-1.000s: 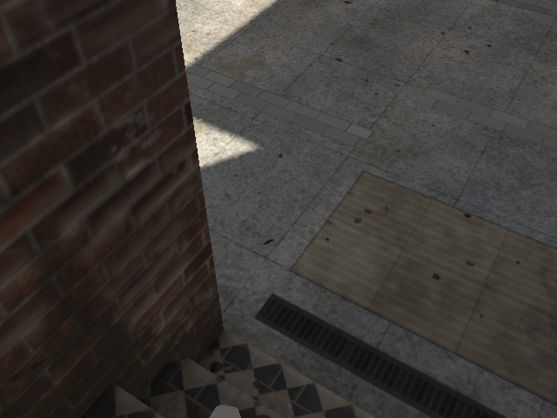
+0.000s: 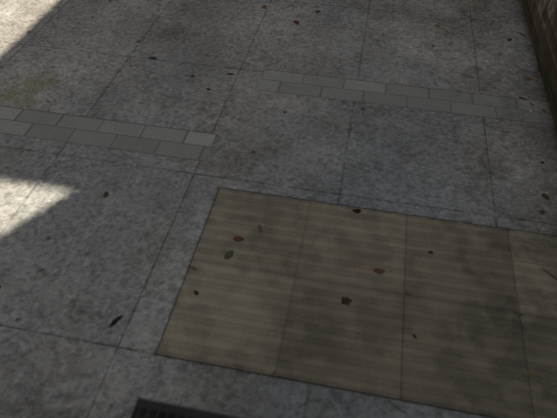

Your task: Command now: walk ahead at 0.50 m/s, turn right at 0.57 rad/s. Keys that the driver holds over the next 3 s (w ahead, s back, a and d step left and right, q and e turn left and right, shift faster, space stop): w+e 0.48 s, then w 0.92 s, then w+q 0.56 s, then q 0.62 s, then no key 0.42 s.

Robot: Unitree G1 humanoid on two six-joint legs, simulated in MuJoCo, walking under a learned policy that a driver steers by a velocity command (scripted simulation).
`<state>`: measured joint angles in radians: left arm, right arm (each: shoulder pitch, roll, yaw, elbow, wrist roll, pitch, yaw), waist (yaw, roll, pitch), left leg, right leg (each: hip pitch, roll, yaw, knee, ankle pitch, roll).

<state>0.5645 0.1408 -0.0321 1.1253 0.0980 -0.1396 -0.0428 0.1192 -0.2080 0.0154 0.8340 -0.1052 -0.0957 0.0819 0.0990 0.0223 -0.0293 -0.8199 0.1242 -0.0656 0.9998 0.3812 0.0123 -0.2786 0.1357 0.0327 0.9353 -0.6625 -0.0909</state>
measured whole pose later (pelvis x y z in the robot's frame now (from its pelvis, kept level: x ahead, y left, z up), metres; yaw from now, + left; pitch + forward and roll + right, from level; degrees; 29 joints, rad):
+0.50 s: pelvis +0.28 +0.03 -0.23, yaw -17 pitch -1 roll +4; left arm 0.14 0.25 0.00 0.92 0.10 -0.06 -0.12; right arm 0.60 -0.14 0.06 1.11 -0.10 -0.15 0.00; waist -0.06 -0.06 0.01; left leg -0.13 -0.03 0.28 0.97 -0.81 0.05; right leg -0.70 -0.10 0.07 0.73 0.49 -0.08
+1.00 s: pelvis +0.61 -0.05 -0.37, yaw -24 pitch +3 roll -3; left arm 0.27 0.20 0.06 0.97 -0.04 -0.04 0.03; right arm 0.10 -0.21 -0.05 0.85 0.02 -0.08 -0.02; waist 0.01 0.03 -0.05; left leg -0.56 0.09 -0.02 0.67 -0.15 0.01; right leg -0.20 0.01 -0.02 0.61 -0.46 0.01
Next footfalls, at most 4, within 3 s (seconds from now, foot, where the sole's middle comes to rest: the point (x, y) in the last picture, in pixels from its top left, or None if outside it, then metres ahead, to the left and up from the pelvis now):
0.14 left None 0.19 0.12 -0.92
0.64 right None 0.50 -0.17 -1.12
1.00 left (306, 381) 0.80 0.01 -1.12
1.52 right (408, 340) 0.98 -0.32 -1.12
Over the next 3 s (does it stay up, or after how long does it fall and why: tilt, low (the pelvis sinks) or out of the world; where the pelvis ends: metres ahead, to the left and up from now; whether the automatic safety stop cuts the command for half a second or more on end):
stays up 1.30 -0.24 -0.35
